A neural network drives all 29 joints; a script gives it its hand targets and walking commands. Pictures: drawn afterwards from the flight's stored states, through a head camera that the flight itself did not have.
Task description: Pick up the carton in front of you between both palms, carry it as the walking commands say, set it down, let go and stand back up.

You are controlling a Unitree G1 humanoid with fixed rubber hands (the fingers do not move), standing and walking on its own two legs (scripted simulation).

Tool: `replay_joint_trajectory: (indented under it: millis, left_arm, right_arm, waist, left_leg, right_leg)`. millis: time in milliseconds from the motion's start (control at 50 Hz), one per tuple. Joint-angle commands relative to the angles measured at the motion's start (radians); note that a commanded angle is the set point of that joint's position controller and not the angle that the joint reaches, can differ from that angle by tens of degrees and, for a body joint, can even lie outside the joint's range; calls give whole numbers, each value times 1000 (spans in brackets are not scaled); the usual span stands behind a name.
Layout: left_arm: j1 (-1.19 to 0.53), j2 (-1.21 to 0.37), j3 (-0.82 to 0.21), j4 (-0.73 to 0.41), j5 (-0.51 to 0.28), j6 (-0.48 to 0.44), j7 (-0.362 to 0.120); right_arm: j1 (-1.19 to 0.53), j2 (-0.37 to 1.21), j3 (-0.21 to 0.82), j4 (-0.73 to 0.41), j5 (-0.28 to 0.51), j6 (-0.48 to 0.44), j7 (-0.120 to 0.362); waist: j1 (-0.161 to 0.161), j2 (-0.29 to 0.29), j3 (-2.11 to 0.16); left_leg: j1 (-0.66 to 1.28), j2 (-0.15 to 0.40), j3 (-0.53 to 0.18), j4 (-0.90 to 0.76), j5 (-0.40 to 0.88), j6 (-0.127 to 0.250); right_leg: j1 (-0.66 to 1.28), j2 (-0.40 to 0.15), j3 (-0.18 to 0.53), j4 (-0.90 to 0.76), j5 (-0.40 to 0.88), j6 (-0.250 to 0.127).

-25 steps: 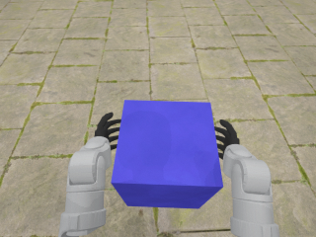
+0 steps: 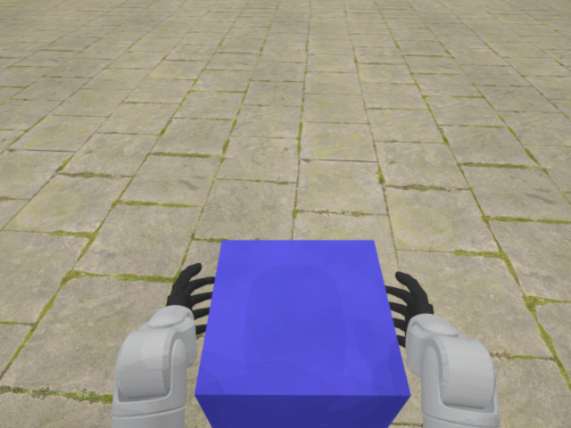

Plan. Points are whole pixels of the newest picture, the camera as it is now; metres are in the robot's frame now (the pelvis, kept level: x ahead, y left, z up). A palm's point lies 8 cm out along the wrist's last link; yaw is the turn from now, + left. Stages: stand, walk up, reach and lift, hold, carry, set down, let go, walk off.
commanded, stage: carry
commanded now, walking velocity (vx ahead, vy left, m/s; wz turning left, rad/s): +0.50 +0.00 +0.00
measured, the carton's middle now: (297, 350) +0.26 +0.01 +0.00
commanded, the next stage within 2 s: none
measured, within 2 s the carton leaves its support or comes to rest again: neither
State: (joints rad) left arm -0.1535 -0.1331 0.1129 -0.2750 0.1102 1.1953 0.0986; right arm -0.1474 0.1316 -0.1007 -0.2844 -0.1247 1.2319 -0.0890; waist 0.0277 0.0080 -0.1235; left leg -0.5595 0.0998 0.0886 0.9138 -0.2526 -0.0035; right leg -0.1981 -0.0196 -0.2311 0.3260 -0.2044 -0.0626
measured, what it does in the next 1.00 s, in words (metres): walks ahead: left foot, then right foot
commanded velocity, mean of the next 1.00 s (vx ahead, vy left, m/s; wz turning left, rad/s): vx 0.28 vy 0.00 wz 0.00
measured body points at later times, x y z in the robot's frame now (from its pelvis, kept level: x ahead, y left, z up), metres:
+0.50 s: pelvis +0.31 +0.04 +0.00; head +0.32 +0.06 +0.45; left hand +0.60 +0.18 +0.07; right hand +0.57 -0.13 +0.07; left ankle +0.30 +0.12 -0.75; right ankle +0.35 -0.11 -0.69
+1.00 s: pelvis +0.58 -0.01 -0.01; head +0.60 -0.02 +0.44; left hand +0.86 +0.14 +0.07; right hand +0.86 -0.16 +0.06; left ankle +0.62 +0.11 -0.75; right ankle +0.60 -0.10 -0.75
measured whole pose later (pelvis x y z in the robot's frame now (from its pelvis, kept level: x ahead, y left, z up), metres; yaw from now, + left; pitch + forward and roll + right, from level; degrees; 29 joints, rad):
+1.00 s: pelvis +0.58 -0.01 -0.01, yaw -1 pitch +3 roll -1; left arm -0.16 -0.13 0.11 -0.36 0.10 1.16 0.08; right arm -0.16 0.13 -0.09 -0.39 -0.12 1.21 -0.09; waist 0.01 0.05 -0.02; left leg -0.33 0.08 0.13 0.44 -0.15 -0.02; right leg -0.28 -0.03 -0.24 0.42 -0.19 -0.05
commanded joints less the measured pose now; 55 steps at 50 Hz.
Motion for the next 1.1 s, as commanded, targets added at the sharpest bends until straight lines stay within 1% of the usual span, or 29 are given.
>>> replay_joint_trajectory:
  millis: [0, 140, 200, 220, 240, 260, 280, 300, 320, 340, 380, 440, 580, 640, 660, 680, 700, 720, 740, 780, 800, 820, 880, 920, 960, 980, 1000, 1040, 1080]
  left_arm:
    - [-449, -931, -721, -51, -436, 11, -291]
    - [-411, -879, -707, -65, -401, 15, -280]
    - [-411, -854, -706, -55, -393, 24, -273]
    - [-410, -843, -707, -54, -391, 27, -271]
    - [-434, -843, -717, -70, -399, 34, -270]
    - [-443, -850, -722, -77, -400, 38, -273]
    - [-459, -882, -730, -63, -404, 30, -277]
    - [-462, -911, -729, -64, -410, 20, -281]
    - [-466, -937, -734, -68, -411, 8, -284]
    - [-463, -964, -741, -68, -414, -2, -284]
    - [-445, -987, -745, -77, -411, -19, -277]
    - [-406, -976, -750, -97, -392, -30, -262]
    - [-377, -881, -738, -134, -390, 11, -253]
    - [-384, -846, -724, -116, -397, 33, -261]
    - [-377, -841, -717, -103, -395, 38, -263]
    - [-382, -833, -711, -94, -392, 42, -267]
    - [-385, -820, -699, -92, -390, 47, -270]
    - [-383, -820, -687, -47, -385, 42, -275]
    - [-350, -847, -682, -43, -392, 33, -275]
    - [-391, -928, -693, -67, -402, 15, -280]
    - [-411, -962, -700, -78, -405, 4, -283]
    - [-420, -984, -704, -83, -408, -6, -284]
    - [-400, -984, -710, -118, -415, -18, -286]
    - [-379, -960, -715, -134, -412, -19, -286]
    - [-376, -934, -716, -144, -408, -15, -285]
    - [-366, -920, -713, -131, -400, -11, -284]
    - [-374, -902, -714, -130, -397, -2, -283]
    - [-403, -890, -716, -107, -397, 21, -284]
    - [-396, -874, -715, -65, -392, 33, -285]
  right_arm:
    - [-483, 933, 706, -66, 399, -37, 240]
    - [-496, 883, 722, -116, 417, -26, 244]
    - [-475, 859, 705, -94, 418, -16, 249]
    - [-460, 851, 695, -77, 413, -15, 250]
    - [-450, 836, 679, -55, 399, -19, 254]
    - [-430, 862, 681, -19, 396, -26, 256]
    - [-443, 886, 682, -46, 408, -31, 258]
    - [-458, 925, 693, -61, 418, -39, 260]
    - [-478, 957, 702, -81, 427, -49, 262]
    - [-501, 979, 713, -99, 436, -57, 263]
    - [-513, 989, 725, -128, 450, -69, 267]
    - [-481, 962, 732, -153, 458, -71, 273]
    - [-418, 853, 701, -162, 427, -35, 261]
    - [-418, 825, 692, -141, 407, -15, 254]
    - [-425, 820, 692, -135, 405, -9, 252]
    - [-431, 808, 687, -128, 402, -5, 251]
    - [-446, 798, 685, -126, 401, -1, 251]
    - [-474, 826, 702, -134, 409, 9, 248]
    - [-455, 831, 703, -119, 409, 7, 251]
    - [-521, 899, 724, -138, 425, -14, 257]
    - [-539, 922, 733, -152, 430, -25, 257]
    - [-549, 946, 746, -164, 435, -35, 256]
    - [-493, 969, 752, -179, 430, -55, 245]
    - [-467, 952, 751, -196, 419, -58, 239]
    - [-459, 928, 746, -210, 415, -49, 239]
    - [-453, 912, 739, -208, 415, -40, 242]
    - [-457, 896, 732, -188, 411, -32, 246]
    - [-443, 887, 709, -124, 398, -22, 255]
    - [-415, 874, 690, -70, 392, -14, 261]
  waist:
    - [-14, -113, -153]
    - [-4, -156, -75]
    - [-27, -123, -141]
    - [-45, -78, -214]
    - [-60, 136, -299]
    - [-58, 334, -323]
    - [-54, 243, -299]
    - [-57, 157, -299]
    - [-52, 56, -280]
    - [-44, 34, -268]
    - [-39, 85, -259]
    - [-39, 117, -215]
    - [-48, 144, -96]
    - [-39, 144, -87]
    - [-27, 113, -114]
    - [-20, 82, -153]
    - [-9, -60, -237]
    - [5, -282, -352]
    - [-4, -260, -374]
    - [-9, -153, -336]
    - [-17, -116, -309]
    - [-21, -113, -303]
    - [-20, -143, -328]
    - [-21, -147, -341]
    - [-24, -120, -325]
    - [-26, -94, -321]
    - [-20, -18, -298]
    - [-22, 60, -238]
    - [-25, 52, -215]
  left_leg:
    - [-54, 10, 26, -193, 93, -16]
    - [6, -38, 111, -400, 196, 13]
    - [295, -114, 202, -481, 127, 35]
    - [524, -65, 133, -468, 95, 47]
    - [753, 203, -299, -549, -48, 161]
    - [871, 327, -600, -679, 50, 245]
    - [861, 328, -529, -655, 190, 253]
    - [808, 300, -438, -627, 282, 235]
    - [734, 283, -351, -632, 297, 193]
    - [663, 259, -279, -660, 253, 158]
    - [596, 224, -176, -709, 164, 130]
    - [588, 204, -94, -764, 134, 145]
    - [628, 145, 47, -719, 372, 109]
    - [625, 119, 117, -567, 614, 56]
    - [588, 83, 160, -448, 649, 23]
    - [489, 54, 163, -323, 567, -13]
    - [324, 14, 147, -112, 190, -48]
    - [51, -96, 79, 147, -264, -74]
    - [30, -90, -18, 253, -335, -53]
    - [41, -24, -73, 182, -295, -15]
    - [88, 11, -83, 39, -256, -11]
    - [163, 5, -63, -91, -233, -13]
    - [270, -43, 4, -310, -167, -21]
    - [323, -37, 41, -428, -1, -19]
    - [430, 0, 49, -559, 244, -23]
    - [490, 58, 15, -560, 288, -23]
    - [470, 118, -41, -517, 403, -16]
    - [411, 121, -29, -475, 453, -6]
    - [404, 106, -27, -453, 551, 0]
  right_leg:
    - [196, -253, 202, -194, 84, -74]
    - [279, -225, 107, -110, 333, -40]
    - [221, -178, 13, 149, 517, 2]
    - [79, -152, -2, 321, 435, 37]
    - [-194, -70, 17, 633, 198, 93]
    - [-442, 42, 80, 838, -243, 109]
    - [-517, -8, 184, 969, -285, 79]
    - [-525, -50, 221, 991, -257, 54]
    - [-507, -91, 237, 937, -195, 46]
    - [-471, -117, 244, 859, -137, 44]
    - [-414, -112, 203, 749, -73, 57]
    - [-434, -109, 153, 572, -11, 83]
    - [-379, -54, 39, 227, 166, 74]
    - [-226, -11, -9, 129, 236, 60]
    - [-90, 24, -47, 55, 289, 58]
    - [93, -7, -21, 41, 362, 61]
    - [305, -214, 197, 116, 708, 34]
    - [577, -414, 475, 112, 868, -139]
    - [495, -424, 516, 44, 812, -175]
    - [378, -370, 361, 11, 746, -132]
    - [303, -337, 285, -9, 695, -90]
    - [236, -303, 230, -31, 626, -64]
    - [211, -275, 158, -28, 550, -68]
    - [201, -254, 112, 16, 524, -54]
    - [122, -209, 86, 60, 354, -2]
    - [60, -199, 87, 81, 248, 24]
    - [45, -153, 74, 88, 146, 54]
    - [79, -155, 96, 104, 213, 76]
    - [72, -160, 103, 158, 356, 80]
